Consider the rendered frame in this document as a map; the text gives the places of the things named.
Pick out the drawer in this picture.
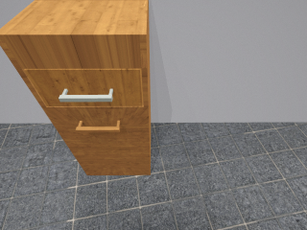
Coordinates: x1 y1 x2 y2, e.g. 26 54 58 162
24 68 143 106

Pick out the handle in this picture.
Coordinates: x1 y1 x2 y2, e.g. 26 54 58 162
59 88 113 103
76 126 120 133

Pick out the cabinet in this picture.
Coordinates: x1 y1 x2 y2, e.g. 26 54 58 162
0 0 152 175

